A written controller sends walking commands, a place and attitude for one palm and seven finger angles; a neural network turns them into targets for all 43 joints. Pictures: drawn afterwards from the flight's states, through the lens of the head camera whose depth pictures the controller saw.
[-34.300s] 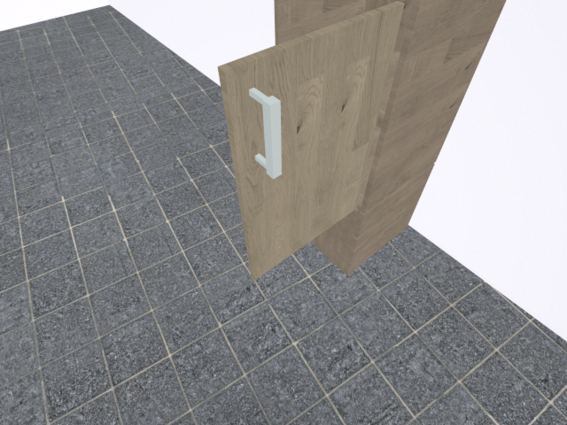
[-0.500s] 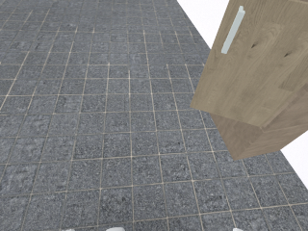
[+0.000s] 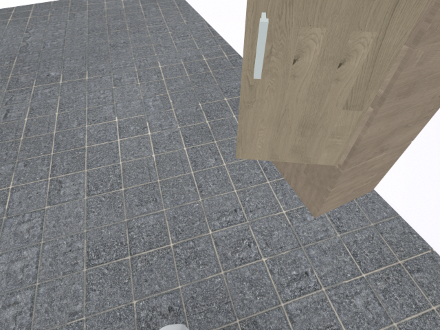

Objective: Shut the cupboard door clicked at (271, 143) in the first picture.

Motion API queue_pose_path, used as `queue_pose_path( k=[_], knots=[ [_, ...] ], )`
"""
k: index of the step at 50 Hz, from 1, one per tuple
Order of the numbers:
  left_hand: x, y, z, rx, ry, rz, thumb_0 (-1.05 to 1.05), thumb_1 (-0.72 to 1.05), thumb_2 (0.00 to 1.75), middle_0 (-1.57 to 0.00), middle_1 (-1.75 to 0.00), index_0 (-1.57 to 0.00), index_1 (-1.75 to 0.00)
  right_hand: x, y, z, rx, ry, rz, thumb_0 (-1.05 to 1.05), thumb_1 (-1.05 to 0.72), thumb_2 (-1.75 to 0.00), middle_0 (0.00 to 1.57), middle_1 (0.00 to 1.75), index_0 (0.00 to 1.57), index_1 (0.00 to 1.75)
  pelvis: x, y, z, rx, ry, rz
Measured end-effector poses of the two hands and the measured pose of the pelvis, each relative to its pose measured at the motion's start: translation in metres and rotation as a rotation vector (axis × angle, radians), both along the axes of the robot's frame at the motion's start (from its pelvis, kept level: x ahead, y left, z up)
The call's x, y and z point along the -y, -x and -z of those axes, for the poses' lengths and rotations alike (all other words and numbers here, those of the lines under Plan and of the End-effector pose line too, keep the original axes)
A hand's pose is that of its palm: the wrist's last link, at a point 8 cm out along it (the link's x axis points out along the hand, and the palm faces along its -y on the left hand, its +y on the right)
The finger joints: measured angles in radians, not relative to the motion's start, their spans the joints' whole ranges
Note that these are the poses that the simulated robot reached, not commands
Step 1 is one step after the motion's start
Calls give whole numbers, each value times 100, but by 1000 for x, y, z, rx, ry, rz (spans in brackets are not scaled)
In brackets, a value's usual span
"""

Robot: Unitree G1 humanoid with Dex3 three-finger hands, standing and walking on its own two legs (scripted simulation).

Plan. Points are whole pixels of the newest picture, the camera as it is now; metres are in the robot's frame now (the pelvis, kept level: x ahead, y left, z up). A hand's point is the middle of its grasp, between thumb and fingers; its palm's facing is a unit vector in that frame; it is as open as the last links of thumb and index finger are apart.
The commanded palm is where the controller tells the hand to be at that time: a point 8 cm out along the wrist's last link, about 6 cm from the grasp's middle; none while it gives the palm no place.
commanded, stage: take the last steps up to it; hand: left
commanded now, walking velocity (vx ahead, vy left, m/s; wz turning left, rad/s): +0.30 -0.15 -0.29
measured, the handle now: (260, 47) +0.74 -0.08 +0.13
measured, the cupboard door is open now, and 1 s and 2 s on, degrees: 60 60 60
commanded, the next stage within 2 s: come to a stop and stand still in 0.66 s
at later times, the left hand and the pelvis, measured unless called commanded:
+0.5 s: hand (173, 273) +0.27 +0.12 -0.17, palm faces -0.23 -0.96 -0.15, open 7.4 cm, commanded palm none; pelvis +0.13 -0.04 +0.00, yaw -9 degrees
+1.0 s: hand (213, 251) +0.33 +0.03 -0.19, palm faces -0.07 -0.98 -0.17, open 7.3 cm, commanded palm none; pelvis +0.28 -0.13 +0.00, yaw -8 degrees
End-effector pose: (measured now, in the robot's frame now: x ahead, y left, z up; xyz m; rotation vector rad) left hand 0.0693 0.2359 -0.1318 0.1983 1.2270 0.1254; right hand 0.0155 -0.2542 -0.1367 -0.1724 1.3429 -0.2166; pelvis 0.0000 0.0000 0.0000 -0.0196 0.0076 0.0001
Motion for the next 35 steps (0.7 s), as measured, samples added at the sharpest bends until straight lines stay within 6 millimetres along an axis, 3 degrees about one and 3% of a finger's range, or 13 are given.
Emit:
queue_pose_path(
  k=[6,10,18,26,29,31,35],
  knots=[
    [-9,2,26,-67,62,-10,0,90,90,-20,-30,-21,-30,-12,-24,-8,76,46,-7,1,-91,-90,20,30,20,30,-12,-22,9,-2,13,31],
    [-12,-18,27,-118,76,45,0,90,90,-20,-30,-20,-30,-18,-17,-19,77,69,36,1,-91,-90,20,30,20,30,-13,-38,3,3,16,74],
    [8,-107,7,-39,86,116,0,91,90,-20,-30,-20,-30,-21,18,-35,-105,41,139,0,-90,-90,20,30,20,30,3,-80,-14,-4,33,118],
    [74,-216,10,8,71,241,0,91,90,-20,-30,-20,-30,-6,28,-21,-268,-40,269,1,-90,-90,20,30,20,30,49,-135,-2,-12,8,159],
    [104,-257,16,68,54,261,0,91,90,-20,-30,-20,-30,13,17,-4,-320,-79,296,1,-90,-90,20,30,20,30,78,-163,14,-10,-7,159],
    [119,-269,17,98,42,247,0,91,90,-20,-30,-20,-30,31,-4,6,-330,-91,301,1,-90,-90,20,30,20,30,91,-175,18,-4,-1,168],
    [137,-265,12,47,34,204,0,91,90,-20,-30,-20,-30,70,-83,10,-202,-62,250,1,-91,-90,20,30,20,30,107,-199,8,1,7,154]
  ],
)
